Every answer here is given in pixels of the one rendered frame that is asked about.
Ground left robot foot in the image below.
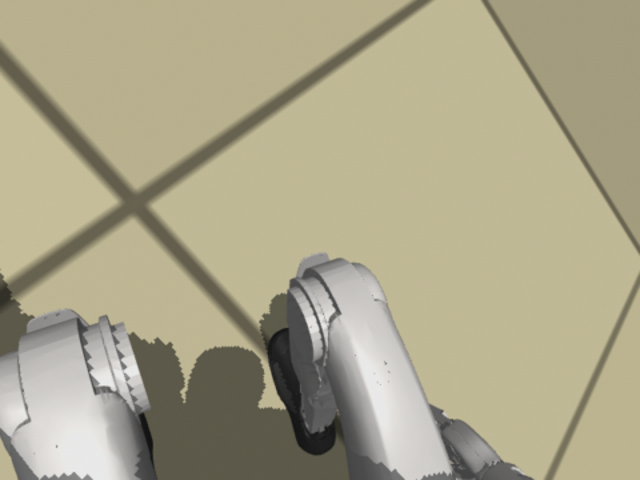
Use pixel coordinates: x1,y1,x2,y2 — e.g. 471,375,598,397
139,413,158,480

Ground right robot arm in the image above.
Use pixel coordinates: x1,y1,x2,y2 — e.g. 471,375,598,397
481,462,534,480

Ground right robot foot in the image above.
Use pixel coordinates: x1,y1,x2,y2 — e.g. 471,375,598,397
268,328,336,455

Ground right robot hand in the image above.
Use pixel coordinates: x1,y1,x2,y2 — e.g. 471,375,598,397
429,404,504,480

